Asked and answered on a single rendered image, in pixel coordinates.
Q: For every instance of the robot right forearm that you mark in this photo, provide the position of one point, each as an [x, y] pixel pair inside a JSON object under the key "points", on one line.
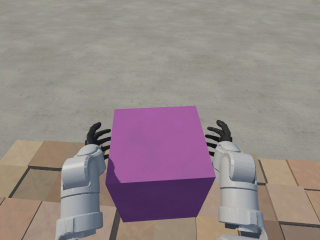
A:
{"points": [[239, 206]]}

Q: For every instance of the robot left hand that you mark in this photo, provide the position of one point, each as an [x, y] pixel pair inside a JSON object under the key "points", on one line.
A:
{"points": [[92, 138]]}

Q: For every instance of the carton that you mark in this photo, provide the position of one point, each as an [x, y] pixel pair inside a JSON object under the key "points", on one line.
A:
{"points": [[159, 166]]}

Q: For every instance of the robot left forearm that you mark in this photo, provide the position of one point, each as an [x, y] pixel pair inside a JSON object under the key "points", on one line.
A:
{"points": [[80, 214]]}

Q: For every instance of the robot right hand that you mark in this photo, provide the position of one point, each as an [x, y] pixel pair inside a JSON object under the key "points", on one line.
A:
{"points": [[225, 135]]}

